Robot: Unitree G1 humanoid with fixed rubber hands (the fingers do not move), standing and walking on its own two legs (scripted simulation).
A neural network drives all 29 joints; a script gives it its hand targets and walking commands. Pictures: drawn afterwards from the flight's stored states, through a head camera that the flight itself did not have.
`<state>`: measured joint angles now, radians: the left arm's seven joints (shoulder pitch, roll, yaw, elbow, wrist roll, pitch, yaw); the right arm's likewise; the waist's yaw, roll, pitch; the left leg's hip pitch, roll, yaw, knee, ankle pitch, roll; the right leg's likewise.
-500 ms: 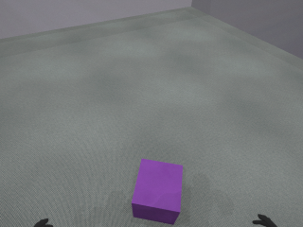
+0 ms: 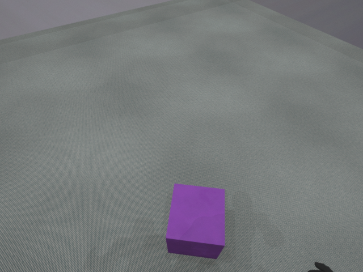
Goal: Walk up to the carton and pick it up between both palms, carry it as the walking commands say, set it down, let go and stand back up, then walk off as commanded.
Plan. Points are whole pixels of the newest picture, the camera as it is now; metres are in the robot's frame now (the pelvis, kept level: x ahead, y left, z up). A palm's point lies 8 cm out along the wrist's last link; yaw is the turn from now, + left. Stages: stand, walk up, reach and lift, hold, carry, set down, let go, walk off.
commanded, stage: walk up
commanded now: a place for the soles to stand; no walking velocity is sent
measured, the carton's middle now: (195, 221) +0.45 -0.06 -0.63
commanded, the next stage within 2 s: none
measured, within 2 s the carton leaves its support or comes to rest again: neither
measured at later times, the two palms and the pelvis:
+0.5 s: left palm out of the picture +0.15 +0.32 -0.08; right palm out of the picture +0.15 -0.32 -0.08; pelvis +0.02 +0.01 +0.01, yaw -4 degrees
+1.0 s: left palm out of the picture +0.15 +0.31 -0.08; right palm out of the picture +0.11 -0.34 -0.09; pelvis +0.02 +0.00 +0.01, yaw -7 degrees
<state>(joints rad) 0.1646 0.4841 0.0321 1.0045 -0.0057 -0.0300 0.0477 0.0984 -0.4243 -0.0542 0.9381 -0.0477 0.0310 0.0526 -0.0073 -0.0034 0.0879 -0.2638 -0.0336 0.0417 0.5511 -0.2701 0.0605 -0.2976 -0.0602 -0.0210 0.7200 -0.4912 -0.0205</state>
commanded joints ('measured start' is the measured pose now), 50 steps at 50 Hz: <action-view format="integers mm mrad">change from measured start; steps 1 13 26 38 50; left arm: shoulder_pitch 58 -19 -51 -34 -14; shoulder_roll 141 116 127 142 146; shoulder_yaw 24 5 14 17 21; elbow -37 -64 -59 -67 -80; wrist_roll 1 1 16 20 20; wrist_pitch -18 -14 -10 -12 -9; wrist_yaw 1 -21 -15 -18 -21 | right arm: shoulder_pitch -69 -90 -142 -137 -123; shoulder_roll -209 -173 -156 -161 -166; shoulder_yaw -45 -25 -30 -37 -41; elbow -87 -38 -35 -47 -54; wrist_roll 9 28 26 24 23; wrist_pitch -14 -36 -20 -13 -12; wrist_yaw -25 -32 -31 -27 -25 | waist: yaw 19 14 9 5 8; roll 129 15 23 -9 -7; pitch -105 -129 -120 -108 -104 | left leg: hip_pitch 108 174 174 181 171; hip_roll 272 199 169 162 176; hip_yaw -255 -123 -55 -35 -23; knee -183 -201 -197 -176 -172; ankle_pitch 262 280 179 60 26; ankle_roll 146 15 9 7 16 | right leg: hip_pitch -30 87 92 43 26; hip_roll -4 -34 -46 -57 -41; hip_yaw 8 23 64 135 154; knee -47 -250 -258 -283 -259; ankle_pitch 34 434 515 487 481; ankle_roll -9 -4 -16 -35 -41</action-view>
